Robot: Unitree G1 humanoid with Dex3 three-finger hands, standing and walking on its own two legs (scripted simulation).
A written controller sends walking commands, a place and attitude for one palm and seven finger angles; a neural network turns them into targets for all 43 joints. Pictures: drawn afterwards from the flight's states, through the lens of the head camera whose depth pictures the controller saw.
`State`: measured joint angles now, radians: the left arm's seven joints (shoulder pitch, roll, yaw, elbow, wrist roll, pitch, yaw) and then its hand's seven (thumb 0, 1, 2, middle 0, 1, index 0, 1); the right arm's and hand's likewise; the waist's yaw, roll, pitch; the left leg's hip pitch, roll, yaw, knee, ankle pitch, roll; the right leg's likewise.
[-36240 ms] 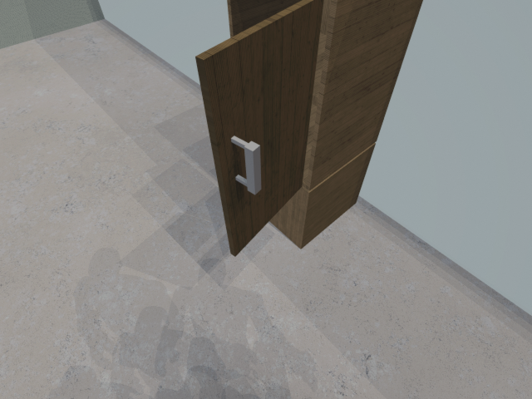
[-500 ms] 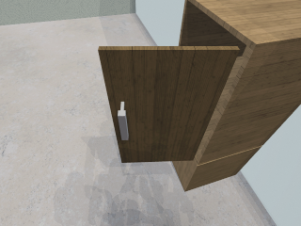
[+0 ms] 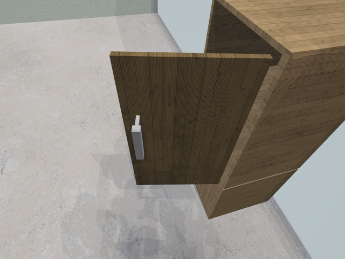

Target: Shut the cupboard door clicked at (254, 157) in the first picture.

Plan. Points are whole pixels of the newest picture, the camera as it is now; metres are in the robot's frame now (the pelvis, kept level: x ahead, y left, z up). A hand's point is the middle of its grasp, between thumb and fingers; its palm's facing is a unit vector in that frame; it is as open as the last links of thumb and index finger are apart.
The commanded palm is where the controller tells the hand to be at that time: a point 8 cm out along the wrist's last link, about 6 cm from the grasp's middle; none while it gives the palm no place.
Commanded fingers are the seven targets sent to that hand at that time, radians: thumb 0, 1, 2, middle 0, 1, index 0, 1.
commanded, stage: look again from close up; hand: left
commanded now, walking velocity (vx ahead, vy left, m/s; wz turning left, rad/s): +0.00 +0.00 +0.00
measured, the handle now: (138, 137) +0.43 +0.13 +0.01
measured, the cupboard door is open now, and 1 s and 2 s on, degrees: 75 75 75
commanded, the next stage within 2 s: shuffle to correct the standing spot in 0.10 s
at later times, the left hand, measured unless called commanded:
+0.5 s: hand out of the picture -0.01 +0.16 -0.18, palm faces +0.06 -0.98 -0.17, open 7.4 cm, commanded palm none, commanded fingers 0.00 0.90 0.90 -0.20 -0.30 -0.20 -0.30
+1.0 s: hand out of the picture -0.02 +0.10 -0.20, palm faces +0.13 -0.99 -0.11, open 7.4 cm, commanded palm none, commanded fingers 0.00 0.90 0.90 -0.20 -0.30 -0.20 -0.30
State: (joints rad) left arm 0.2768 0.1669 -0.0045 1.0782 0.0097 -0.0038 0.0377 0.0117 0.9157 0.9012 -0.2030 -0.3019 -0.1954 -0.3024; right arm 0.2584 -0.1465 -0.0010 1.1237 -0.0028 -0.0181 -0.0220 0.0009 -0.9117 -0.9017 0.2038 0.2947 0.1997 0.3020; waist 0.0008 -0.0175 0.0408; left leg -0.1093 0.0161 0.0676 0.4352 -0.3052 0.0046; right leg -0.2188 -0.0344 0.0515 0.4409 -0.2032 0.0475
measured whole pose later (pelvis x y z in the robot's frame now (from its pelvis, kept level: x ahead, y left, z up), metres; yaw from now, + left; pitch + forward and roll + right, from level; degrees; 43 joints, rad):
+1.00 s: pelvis -0.02 -0.06 -0.01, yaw +4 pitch +0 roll -2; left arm 0.30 0.17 0.04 1.01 0.02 0.05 0.03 0.01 0.92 0.90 -0.20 -0.30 -0.19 -0.30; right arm 0.22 -0.12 -0.02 1.05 -0.02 -0.01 -0.05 0.00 -0.91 -0.90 0.20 0.29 0.20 0.30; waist 0.01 -0.08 0.04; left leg -0.22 0.00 0.09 0.56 -0.34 0.07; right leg -0.31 0.04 -0.05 0.59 -0.33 -0.02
